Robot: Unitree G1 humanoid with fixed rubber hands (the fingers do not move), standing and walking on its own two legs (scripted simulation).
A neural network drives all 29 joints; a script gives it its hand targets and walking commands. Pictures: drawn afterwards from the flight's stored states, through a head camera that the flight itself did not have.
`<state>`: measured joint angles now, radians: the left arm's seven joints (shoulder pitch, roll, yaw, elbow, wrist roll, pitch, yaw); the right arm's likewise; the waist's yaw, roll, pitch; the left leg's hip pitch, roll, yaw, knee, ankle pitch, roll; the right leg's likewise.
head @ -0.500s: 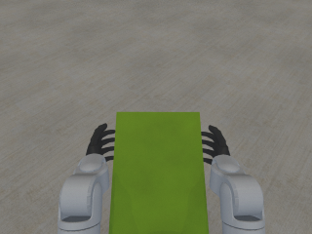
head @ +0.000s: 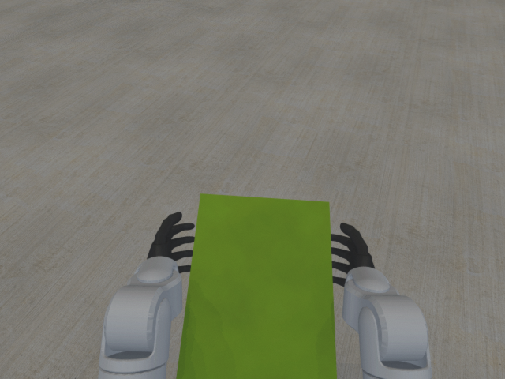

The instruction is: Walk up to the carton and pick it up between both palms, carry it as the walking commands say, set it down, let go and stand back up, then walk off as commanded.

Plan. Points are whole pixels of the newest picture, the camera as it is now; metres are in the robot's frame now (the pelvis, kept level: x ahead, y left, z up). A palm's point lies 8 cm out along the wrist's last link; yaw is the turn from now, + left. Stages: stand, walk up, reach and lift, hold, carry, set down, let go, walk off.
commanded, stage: carry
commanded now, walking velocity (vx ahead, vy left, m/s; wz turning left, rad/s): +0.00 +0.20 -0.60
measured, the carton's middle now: (257, 291) +0.27 +0.00 -0.01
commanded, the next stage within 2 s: none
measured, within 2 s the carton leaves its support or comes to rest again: neither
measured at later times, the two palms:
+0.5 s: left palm (94, 275) +0.25 +0.22 +0.10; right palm (299, 325) +0.18 -0.05 +0.11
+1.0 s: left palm (78, 301) +0.21 +0.22 +0.10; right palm out of the picture +0.12 -0.03 +0.10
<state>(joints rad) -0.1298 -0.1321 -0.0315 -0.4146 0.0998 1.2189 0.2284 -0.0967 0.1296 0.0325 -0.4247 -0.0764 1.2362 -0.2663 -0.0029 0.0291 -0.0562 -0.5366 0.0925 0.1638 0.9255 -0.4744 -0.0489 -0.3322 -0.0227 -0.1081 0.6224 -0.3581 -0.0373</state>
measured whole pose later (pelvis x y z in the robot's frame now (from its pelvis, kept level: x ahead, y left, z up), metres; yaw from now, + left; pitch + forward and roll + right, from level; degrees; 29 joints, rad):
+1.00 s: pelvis -0.08 +0.18 +0.00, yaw -22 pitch +2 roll -1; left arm -0.16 -0.14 0.00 -0.40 0.10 1.24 0.23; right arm -0.15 0.13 0.02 -0.38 -0.09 1.25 -0.25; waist 0.03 0.00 -0.07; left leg -0.43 0.11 0.25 0.59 -0.19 0.06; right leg -0.33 -0.02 -0.12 0.60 -0.29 -0.01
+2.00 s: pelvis -0.23 +0.29 +0.00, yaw -49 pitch +5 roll +0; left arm -0.16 -0.13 0.00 -0.42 0.11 1.18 0.23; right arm -0.16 0.14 0.02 -0.42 -0.07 1.18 -0.25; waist -0.03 -0.06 -0.04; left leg -0.32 0.02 0.10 0.55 -0.31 0.01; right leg -0.53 0.04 0.05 0.60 -0.23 -0.01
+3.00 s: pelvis -0.43 +0.55 +0.01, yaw -86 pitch +2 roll -5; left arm -0.19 -0.14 -0.04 -0.46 0.07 1.23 0.27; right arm -0.15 0.13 -0.02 -0.45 -0.08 1.19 -0.24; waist 0.05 0.02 -0.01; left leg -0.36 0.23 0.19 0.60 -0.27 -0.01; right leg -0.55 -0.04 -0.07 1.07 -0.40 0.08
